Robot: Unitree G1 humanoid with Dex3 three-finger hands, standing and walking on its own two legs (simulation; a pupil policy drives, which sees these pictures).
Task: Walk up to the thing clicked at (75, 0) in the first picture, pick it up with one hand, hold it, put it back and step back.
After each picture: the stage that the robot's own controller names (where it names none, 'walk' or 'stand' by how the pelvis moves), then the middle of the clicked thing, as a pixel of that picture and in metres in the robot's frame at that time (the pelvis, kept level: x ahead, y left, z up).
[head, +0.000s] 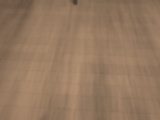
stand; out of the picture +2.33 +0.12 -0.65
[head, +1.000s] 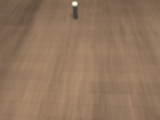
walk; (75, 11) +2.19 +0.29 -0.65
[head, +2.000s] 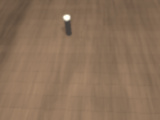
walk; (68, 26) +1.53 +0.29 -0.65
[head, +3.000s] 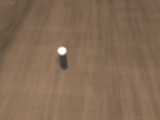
walk; (63, 59) +1.05 +0.26 -0.65
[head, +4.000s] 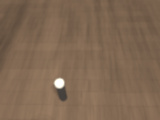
walk; (61, 90) +0.68 +0.23 -0.65
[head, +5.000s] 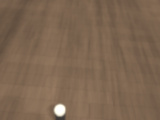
stand; (60, 117) +0.49 +0.13 -0.63
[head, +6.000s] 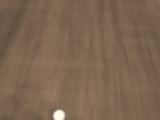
stand; out of the picture +0.43 +0.16 -0.65
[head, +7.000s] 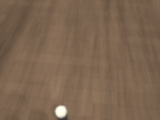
stand; (62, 117) +0.45 +0.16 -0.65
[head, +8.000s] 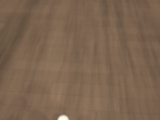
stand; out of the picture +0.41 +0.16 -0.66
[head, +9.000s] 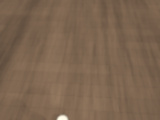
stand; out of the picture +0.42 +0.16 -0.66
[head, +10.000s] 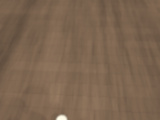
go down; out of the picture +0.42 +0.16 -0.66
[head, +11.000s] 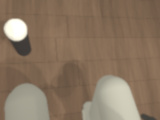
go down; (20, 40) +0.51 +0.19 -0.27
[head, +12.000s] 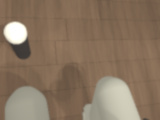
approach; (20, 44) +0.50 +0.19 -0.27
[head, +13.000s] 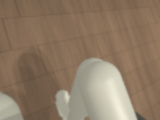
close in; out of the picture +0.49 +0.25 -0.18
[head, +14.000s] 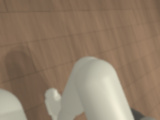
lift; out of the picture +0.49 +0.26 -0.18
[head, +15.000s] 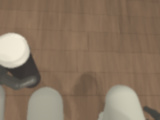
lift; (23, 67) +0.36 +0.20 -0.03
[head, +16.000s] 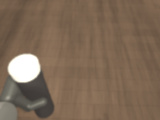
hold; (36, 91) +0.30 +0.16 +0.06
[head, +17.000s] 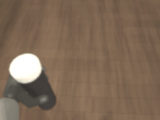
hold; (38, 87) +0.32 +0.16 +0.04
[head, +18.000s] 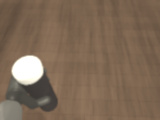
crouch; (40, 88) +0.31 +0.15 +0.04
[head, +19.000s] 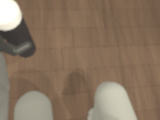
crouch; (17, 35) +0.48 +0.16 -0.04
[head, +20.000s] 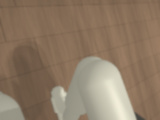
lower; out of the picture +0.47 +0.27 -0.19
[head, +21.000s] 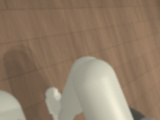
lower; out of the picture +0.47 +0.27 -0.19
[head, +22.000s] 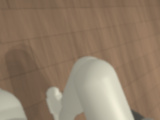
lower; out of the picture +0.47 +0.27 -0.19
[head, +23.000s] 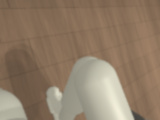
lower; out of the picture +0.47 +0.27 -0.19
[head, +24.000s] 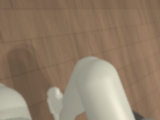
loosen; out of the picture +0.47 +0.24 -0.19
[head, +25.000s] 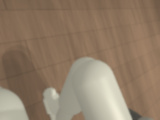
withdraw; out of the picture +0.47 +0.25 -0.19
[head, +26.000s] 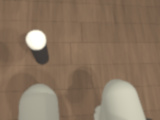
walk; (39, 50) +0.49 +0.18 -0.28
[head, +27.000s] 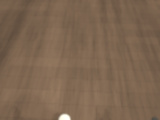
stand; out of the picture +0.41 +0.12 -0.59
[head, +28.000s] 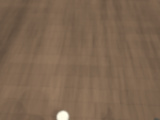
stand; out of the picture +0.42 +0.14 -0.60
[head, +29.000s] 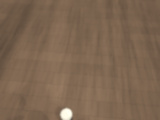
stand; out of the picture +0.42 +0.13 -0.62
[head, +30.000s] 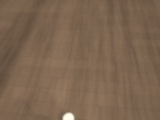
walk; out of the picture +0.43 +0.14 -0.66
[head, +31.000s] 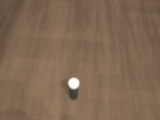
walk; (73, 89) +0.57 +0.06 -0.63
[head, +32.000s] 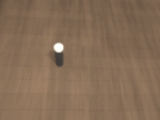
walk; (59, 55) +0.87 +0.17 -0.64
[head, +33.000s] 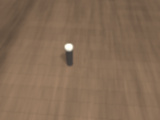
stand; (69, 55) +1.09 +0.16 -0.64
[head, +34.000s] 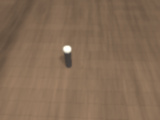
stand; (68, 57) +1.09 +0.18 -0.66
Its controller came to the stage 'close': yes
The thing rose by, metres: 0.68
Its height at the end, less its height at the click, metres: +0.00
